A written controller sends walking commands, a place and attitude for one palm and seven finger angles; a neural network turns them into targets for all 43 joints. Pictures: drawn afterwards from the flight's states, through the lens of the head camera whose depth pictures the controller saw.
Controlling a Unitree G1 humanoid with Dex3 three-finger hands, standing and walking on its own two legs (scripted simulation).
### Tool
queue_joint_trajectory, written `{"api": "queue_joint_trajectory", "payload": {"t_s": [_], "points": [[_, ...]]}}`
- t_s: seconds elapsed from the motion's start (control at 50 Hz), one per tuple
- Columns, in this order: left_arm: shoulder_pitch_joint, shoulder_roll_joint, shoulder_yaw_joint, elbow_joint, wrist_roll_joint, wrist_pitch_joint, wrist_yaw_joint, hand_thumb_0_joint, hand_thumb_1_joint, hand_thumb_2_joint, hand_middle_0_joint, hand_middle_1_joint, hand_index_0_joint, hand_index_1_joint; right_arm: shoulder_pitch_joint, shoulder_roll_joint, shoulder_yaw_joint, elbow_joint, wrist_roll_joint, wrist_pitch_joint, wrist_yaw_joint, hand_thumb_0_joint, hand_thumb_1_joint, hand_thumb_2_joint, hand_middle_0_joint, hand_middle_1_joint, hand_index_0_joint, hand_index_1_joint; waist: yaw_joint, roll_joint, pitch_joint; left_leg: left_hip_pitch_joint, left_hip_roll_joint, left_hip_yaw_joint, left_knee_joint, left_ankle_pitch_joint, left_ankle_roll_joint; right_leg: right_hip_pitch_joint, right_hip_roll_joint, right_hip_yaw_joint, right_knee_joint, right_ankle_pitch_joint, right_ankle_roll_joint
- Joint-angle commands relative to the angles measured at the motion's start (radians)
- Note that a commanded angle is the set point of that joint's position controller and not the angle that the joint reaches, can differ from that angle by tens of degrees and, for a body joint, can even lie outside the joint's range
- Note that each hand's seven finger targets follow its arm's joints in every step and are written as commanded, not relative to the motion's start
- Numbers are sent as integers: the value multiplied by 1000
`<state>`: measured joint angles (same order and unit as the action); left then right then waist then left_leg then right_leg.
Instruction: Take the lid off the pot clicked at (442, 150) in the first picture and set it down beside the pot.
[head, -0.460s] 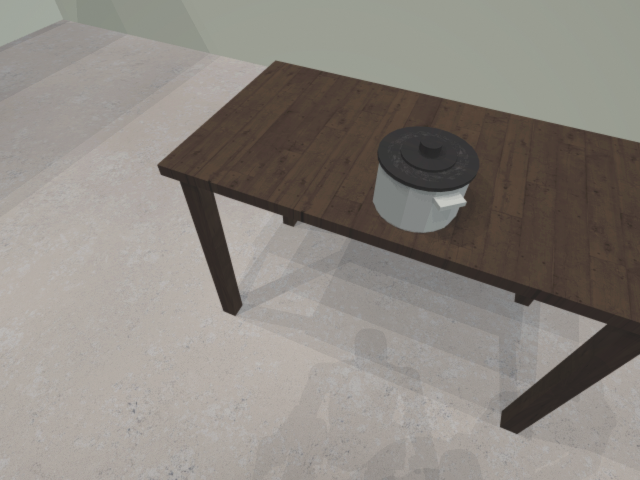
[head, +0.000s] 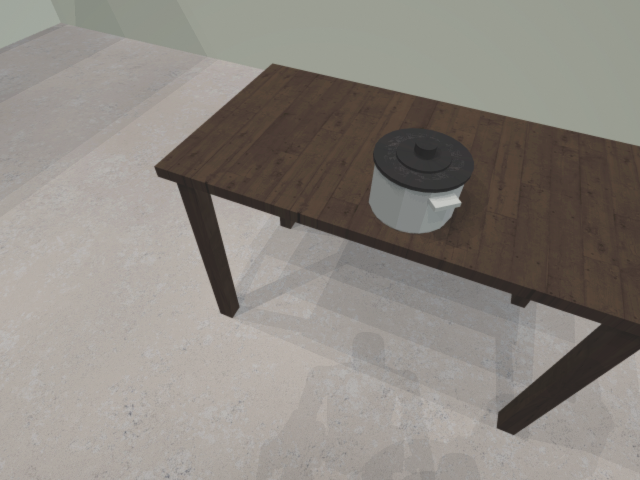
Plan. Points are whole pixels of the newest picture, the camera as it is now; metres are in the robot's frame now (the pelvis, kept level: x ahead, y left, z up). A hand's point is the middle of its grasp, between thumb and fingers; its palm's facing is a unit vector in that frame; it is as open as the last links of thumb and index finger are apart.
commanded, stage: look at it before walking up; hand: left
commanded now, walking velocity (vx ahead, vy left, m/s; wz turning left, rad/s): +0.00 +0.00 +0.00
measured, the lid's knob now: (425, 146) +0.67 -0.16 +0.05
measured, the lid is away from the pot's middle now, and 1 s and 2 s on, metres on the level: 0.00 0.00 0.00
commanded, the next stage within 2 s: turn to face it in 0.18 s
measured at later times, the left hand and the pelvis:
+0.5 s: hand out of the picture +0.01 +0.18 -0.18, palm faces -0.01 -0.98 -0.21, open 7.4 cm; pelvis +0.00 -0.01 -0.01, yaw -4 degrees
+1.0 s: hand out of the picture +0.09 +0.20 -0.17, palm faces -0.16 -0.96 -0.23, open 7.4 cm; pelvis -0.02 +0.01 +0.00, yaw -14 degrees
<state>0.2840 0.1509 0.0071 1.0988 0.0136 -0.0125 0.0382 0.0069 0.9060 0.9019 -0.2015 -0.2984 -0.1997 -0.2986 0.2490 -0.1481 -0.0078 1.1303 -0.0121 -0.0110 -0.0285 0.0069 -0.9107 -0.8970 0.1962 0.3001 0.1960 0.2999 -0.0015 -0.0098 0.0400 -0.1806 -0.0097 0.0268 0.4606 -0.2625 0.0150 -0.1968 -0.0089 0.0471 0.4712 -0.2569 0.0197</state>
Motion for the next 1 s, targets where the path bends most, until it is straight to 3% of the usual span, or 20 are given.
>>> {"api": "queue_joint_trajectory", "payload": {"t_s": [0.0, 0.3, 0.44, 0.52, 0.56, 0.58, 0.6, 0.62, 0.64, 0.66, 0.68, 0.74, 0.8, 0.82, 0.84, 0.86, 0.88, 0.92, 0.94, 0.98], "points": [[68, 110, 21, -26, 3, -9, 5, 0, 900, 900, -200, -300, -200, -300, 58, -111, -18, -25, 4, -14, -6, 0, -900, -900, 200, 300, 200, 300, 0, 18, 34, -20, 97, -88, -101, 91, 13, -43, -72, 55, -84, 114, -43], [70, 106, 28, -24, 3, -5, 2, 0, 900, 900, -200, -300, -200, -300, 64, -110, -21, -26, 3, -14, -12, 0, -900, -900, 200, 300, 200, 300, 1, 12, 18, 15, 113, -69, -86, 150, 11, -55, -65, 63, -61, 187, -47], [49, 118, 64, -97, 11, 27, -18, 0, 900, 900, -200, -300, -200, -300, 20, -173, -62, -109, -3, 7, -20, 0, -900, -900, 200, 300, 200, 300, 11, 75, 10, -19, 205, -91, -88, -10, 49, -155, 3, 64, 99, 111, -54], [72, 116, 75, -118, 13, 31, -25, 0, 900, 900, -200, -300, -200, -300, -27, -187, -76, -158, -4, 8, -18, 0, -900, -900, 200, 300, 200, 300, 34, 101, -2, -65, 247, -81, -50, 36, 72, -134, 17, 51, 178, 96, -50], [83, 148, 82, -128, 17, 26, -24, 0, 900, 900, -200, -300, -200, -300, -56, -173, -79, -184, -2, 13, -15, 0, -900, -900, 200, 300, 200, 300, 43, -15, -5, -118, 169, 2, 91, -9, 24, -110, -32, 171, 93, 216, -76], [85, 189, 88, -136, 18, 21, -20, 0, 900, 900, -200, -300, -200, -300, -54, -146, -75, -200, 1, 16, -14, 0, -900, -900, 200, 300, 200, 300, 38, -154, -35, -178, 87, 65, 232, -86, -14, -65, -129, 344, 1, 257, -124], [108, 232, 98, -140, 14, 16, -12, 0, 900, 900, -200, -300, -200, -300, -68, -120, -70, -217, 4, 19, -14, 0, -900, -900, 200, 300, 200, 300, 49, -256, -41, -263, 13, 55, 368, -220, -43, -18, -236, 541, -110, 325, -199], [135, 243, 103, -146, 10, 18, -6, 0, 900, 900, -200, -300, -200, -300, -103, -125, -68, -234, 4, 20, -17, 0, -900, -900, 200, 300, 200, 300, 75, -238, -41, -318, 19, -16, 492, -320, -41, 15, -273, 596, -148, 378, -271], [106, 222, 106, -154, 12, 20, -1, 0, 900, 900, -200, -300, -200, -300, -107, -128, -69, -237, 4, 14, -19, 0, -900, -900, 200, 300, 200, 300, 55, -181, -35, -357, 33, -62, 553, -308, -37, 46, -259, 573, -119, 438, -294], [62, 211, 106, -167, 14, 20, 0, 0, 900, 900, -200, -300, -200, -300, -82, -130, -67, -231, 6, 7, -19, 0, -900, -900, 200, 300, 200, 300, 28, -134, -56, -353, 46, -78, 544, -288, -38, 70, -231, 499, -77, 495, -280], [29, 208, 108, -185, 17, 21, 2, 0, 900, 900, -200, -300, -200, -300, -63, -126, -65, -230, 8, 5, -19, 0, -900, -900, 200, 300, 200, 300, 16, -128, -91, -308, 47, -69, 481, -282, -41, 75, -206, 445, -54, 530, -260], [10, 225, 111, -208, 15, 28, -4, 0, 900, 900, -200, -300, -200, -300, -68, -120, -65, -243, 12, 8, -16, 0, -900, -900, 200, 300, 200, 300, 18, -138, -101, -192, 6, -33, 309, -201, -45, 22, -157, 415, -63, 488, -220], [-35, 232, 111, -228, 9, 35, -8, 0, 900, 900, -200, -300, -200, -300, -1, -131, -64, -238, 14, 3, -20, 0, -900, -900, 200, 300, 200, 300, -20, -146, -111, -26, -12, -23, 45, -43, -41, -42, -110, 385, -32, 410, -153], [-41, 219, 106, -237, 6, 36, -10, 0, 900, 900, -200, -300, -200, -300, 26, -146, -67, -235, 12, -3, -21, 0, -900, -900, 200, 300, 200, 300, -32, -110, -124, 79, 19, -38, -38, 19, -32, -108, -72, 342, 3, 321, -117], [-47, 181, 100, -255, 2, 40, -15, 0, 900, 900, -200, -300, -200, -300, 28, -200, -73, -242, 4, -9, -23, 0, -900, -900, 200, 300, 200, 300, -36, 32, -104, 154, 147, -173, -117, 25, 16, -250, 13, 270, 97, 160, -74], [-42, 143, 90, -272, 3, 39, -25, 0, 900, 900, -200, -300, -200, -300, 16, -276, -84, -265, -10, -5, -20, 0, -900, -900, 200, 300, 200, 300, -29, 259, -61, 154, 343, -377, -184, 109, 104, -370, 114, 110, 269, -129, -25], [-53, 163, 95, -272, 11, 39, -24, 0, 900, 900, -200, -300, -200, -300, -9, -267, -78, -283, -18, 7, -11, 0, -900, -900, 200, 300, 200, 300, -26, 248, -15, 11, 416, -398, -223, 50, 169, -349, 77, 47, 455, -275, -7], [-48, 177, 103, -251, 15, 46, -32, 0, 900, 900, -200, -300, -200, -300, -72, -215, -61, -296, -21, 3, -15, 0, -900, -900, 200, 300, 200, 300, 12, 180, 30, -87, 346, -322, -208, 109, 180, -344, 37, 52, 625, -229, 1], [-34, 166, 102, -241, 11, 48, -37, 0, 900, 900, -200, -300, -200, -300, -103, -209, -56, -299, -21, 3, -14, 0, -900, -900, 200, 300, 200, 300, 29, 164, 36, -92, 305, -226, -194, 160, 162, -333, 18, 38, 636, -197, 4], [-27, 144, 91, -243, 6, 53, -44, 0, 900, 900, -200, -300, -200, -300, -97, -208, -54, -298, -21, 3, -12, 0, -900, -900, 200, 300, 200, 300, 26, 179, 2, -55, 257, -123, -162, 253, 140, -287, 6, -10, 550, -181, 11]]}}
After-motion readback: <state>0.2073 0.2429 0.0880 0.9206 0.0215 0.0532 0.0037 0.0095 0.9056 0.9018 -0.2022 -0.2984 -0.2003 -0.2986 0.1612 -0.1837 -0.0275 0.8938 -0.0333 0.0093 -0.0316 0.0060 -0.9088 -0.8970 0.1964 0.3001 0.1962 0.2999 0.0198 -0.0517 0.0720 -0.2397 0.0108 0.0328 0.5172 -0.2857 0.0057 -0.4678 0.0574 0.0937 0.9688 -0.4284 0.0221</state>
